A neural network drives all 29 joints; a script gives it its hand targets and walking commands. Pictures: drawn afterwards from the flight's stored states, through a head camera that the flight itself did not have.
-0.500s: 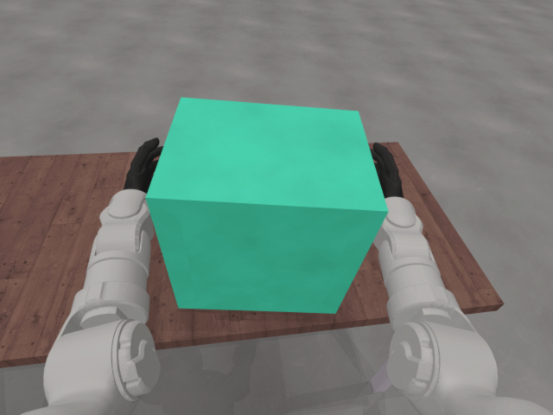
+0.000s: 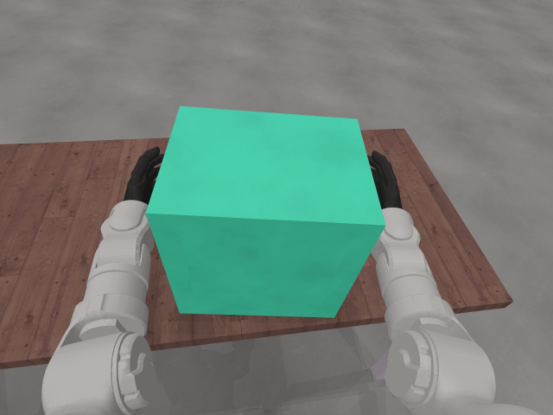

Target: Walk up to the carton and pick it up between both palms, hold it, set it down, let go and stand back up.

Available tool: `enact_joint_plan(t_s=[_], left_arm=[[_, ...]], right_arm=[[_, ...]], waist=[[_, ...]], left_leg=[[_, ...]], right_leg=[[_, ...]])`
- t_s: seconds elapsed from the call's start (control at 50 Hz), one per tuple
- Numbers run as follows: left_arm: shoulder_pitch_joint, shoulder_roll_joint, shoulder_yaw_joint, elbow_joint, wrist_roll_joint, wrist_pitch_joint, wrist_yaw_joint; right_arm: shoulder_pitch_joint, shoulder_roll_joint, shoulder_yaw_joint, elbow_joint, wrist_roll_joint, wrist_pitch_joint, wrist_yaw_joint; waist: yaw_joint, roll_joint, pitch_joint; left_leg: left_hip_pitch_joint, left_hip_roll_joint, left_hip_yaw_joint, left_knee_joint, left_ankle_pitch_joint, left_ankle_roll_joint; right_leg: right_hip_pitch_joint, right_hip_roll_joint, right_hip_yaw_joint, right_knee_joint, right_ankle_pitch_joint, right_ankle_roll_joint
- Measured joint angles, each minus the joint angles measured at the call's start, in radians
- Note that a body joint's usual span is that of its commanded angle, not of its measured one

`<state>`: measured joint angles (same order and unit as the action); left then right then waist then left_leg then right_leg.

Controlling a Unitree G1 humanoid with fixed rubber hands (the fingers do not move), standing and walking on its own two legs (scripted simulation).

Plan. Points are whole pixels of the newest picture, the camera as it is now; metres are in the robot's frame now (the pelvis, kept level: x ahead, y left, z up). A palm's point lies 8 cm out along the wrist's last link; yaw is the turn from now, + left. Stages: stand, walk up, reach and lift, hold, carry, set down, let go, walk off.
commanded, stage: set down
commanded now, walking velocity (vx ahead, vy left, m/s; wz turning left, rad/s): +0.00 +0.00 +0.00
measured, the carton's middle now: (263, 221) +0.42 +0.04 +0.04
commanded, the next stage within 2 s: none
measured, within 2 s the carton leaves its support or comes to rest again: rests again in 0.68 s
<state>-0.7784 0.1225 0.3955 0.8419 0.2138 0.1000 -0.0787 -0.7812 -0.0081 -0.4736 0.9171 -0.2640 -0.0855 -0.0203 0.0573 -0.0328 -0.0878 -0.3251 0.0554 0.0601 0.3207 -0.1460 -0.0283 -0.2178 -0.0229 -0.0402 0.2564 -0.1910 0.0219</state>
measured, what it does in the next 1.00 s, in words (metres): stands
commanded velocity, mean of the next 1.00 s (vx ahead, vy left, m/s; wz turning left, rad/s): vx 0.00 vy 0.00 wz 0.00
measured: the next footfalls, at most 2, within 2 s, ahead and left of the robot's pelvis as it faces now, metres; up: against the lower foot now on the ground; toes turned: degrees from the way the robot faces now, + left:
none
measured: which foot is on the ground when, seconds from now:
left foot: down 0.00-1.00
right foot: down 0.00-1.00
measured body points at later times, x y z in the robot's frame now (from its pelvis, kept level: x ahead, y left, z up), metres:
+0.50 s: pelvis -0.02 +0.01 +0.00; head +0.02 +0.02 +0.45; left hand +0.40 +0.24 +0.09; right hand +0.42 -0.13 +0.09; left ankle +0.00 +0.13 -0.75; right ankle -0.05 -0.13 -0.75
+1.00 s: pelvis -0.01 +0.00 +0.00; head +0.04 +0.01 +0.45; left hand +0.41 +0.23 +0.08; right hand +0.44 -0.13 +0.09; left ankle +0.00 +0.13 -0.75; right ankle -0.05 -0.13 -0.75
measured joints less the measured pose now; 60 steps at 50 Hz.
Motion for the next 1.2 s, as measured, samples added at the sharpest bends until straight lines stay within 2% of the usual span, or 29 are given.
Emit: enact_joint_plan(t_s=[0.14,0.24,0.36,0.48,0.7,0.9,1.2], left_arm=[[-0.04,0.003,0.041,0.091,0.022,-0.036,-0.002],[-0.06,0.011,0.079,0.129,0.037,-0.048,-0.025],[-0.061,0.018,0.087,0.131,0.044,-0.055,-0.039],[-0.051,0.016,0.074,0.12,0.059,-0.063,-0.034],[-0.042,-0.003,0.072,0.102,0.078,-0.067,-0.014],[-0.033,-0.009,0.119,0.106,0.098,-0.096,-0.032],[-0.033,-0.017,0.159,0.078,0.124,-0.088,-0.059]], right_arm=[[-0.023,-0.012,0.0,0.032,-0.012,0.007,-0.011],[-0.024,0.002,-0.005,0.016,-0.027,0.026,-0.022],[-0.018,0.028,-0.045,-0.002,-0.059,0.019,-0.018],[-0.019,0.045,-0.111,0.012,-0.102,-0.016,0.008],[-0.034,0.04,-0.178,0.034,-0.145,-0.05,0.049],[-0.033,0.055,-0.165,-0.004,-0.154,-0.038,0.048],[-0.024,0.062,-0.133,-0.035,-0.157,-0.027,0.033]], waist=[[-0.01,0.012,0.006],[-0.011,0.009,0.032],[-0.001,-0.005,0.041],[0.01,-0.014,0.03],[0.0,-0.019,0.027],[-0.009,0.003,0.048],[-0.009,-0.002,0.069]], left_leg=[[0.022,-0.001,0.002,-0.021,0.016,0.002],[0.05,-0.009,0.007,-0.046,0.034,0.005],[0.049,-0.017,0.018,-0.055,0.045,0.012],[0.026,-0.015,0.024,-0.04,0.04,0.016],[0.009,-0.01,0.01,-0.028,0.035,0.012],[0.037,-0.014,0.003,-0.046,0.037,0.009],[0.057,-0.016,0.022,-0.044,0.029,0.013]], right_leg=[[0.008,-0.003,-0.012,0.016,-0.006,-0.003],[0.019,-0.011,-0.011,0.029,-0.009,0.0],[0.008,-0.019,-0.003,0.035,-0.003,0.005],[-0.002,-0.019,-0.001,0.019,0.01,0.009],[0.002,-0.015,-0.024,0.001,0.015,0.004],[0.023,-0.019,-0.038,0.009,-0.003,0.003],[0.032,-0.025,-0.027,0.023,-0.012,0.006]])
